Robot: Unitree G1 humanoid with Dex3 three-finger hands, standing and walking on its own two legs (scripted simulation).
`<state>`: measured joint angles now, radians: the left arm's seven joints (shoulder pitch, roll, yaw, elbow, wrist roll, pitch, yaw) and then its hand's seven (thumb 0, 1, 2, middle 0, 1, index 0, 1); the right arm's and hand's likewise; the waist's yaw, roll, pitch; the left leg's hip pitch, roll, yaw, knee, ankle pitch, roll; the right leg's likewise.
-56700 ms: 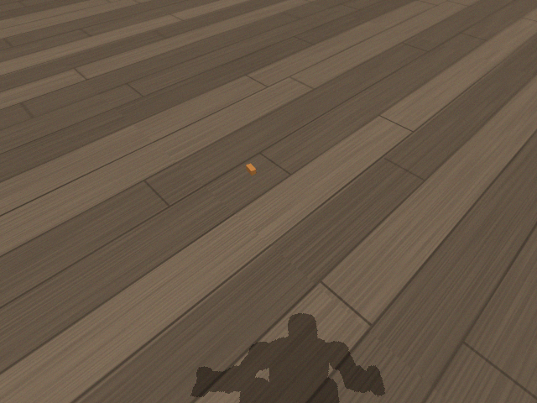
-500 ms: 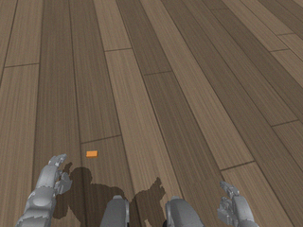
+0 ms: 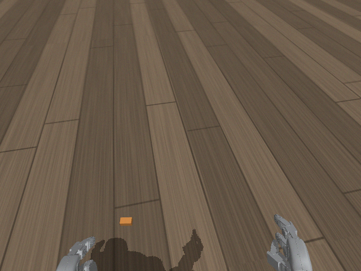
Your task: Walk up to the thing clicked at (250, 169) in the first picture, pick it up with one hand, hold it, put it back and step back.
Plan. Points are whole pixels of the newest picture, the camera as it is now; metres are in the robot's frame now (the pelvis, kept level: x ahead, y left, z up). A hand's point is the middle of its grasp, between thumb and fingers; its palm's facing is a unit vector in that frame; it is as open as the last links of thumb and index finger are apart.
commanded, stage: home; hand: left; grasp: from above
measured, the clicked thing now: (126, 221) +0.52 +0.29 -0.70
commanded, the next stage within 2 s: stand in 1.88 s
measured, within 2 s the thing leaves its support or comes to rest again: neither
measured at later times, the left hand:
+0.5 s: hand out of the picture +0.16 +0.18 -0.05, palm faces +0.04 -0.98 -0.21, open 7.4 cm
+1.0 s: hand out of the picture +0.16 +0.18 -0.05, palm faces +0.04 -0.98 -0.21, open 7.4 cm
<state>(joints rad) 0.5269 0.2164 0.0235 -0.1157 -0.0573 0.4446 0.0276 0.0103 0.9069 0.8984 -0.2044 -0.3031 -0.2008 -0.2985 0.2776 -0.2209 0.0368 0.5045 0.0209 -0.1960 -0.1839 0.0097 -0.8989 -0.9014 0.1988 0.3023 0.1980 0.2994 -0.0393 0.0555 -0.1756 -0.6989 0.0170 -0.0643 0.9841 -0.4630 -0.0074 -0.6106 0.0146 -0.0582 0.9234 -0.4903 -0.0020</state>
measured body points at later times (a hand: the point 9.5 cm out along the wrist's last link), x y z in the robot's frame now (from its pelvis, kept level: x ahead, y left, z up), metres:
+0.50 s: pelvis +0.00 +0.00 +0.00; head +0.02 +0.00 +0.45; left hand +0.16 +0.23 -0.03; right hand +0.16 -0.24 -0.07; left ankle +0.02 +0.12 -0.68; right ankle -0.02 -0.12 -0.68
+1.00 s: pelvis +0.00 +0.00 +0.00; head +0.02 +0.01 +0.45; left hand +0.15 +0.24 -0.03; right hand +0.16 -0.24 -0.07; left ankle +0.02 +0.12 -0.68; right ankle -0.02 -0.12 -0.68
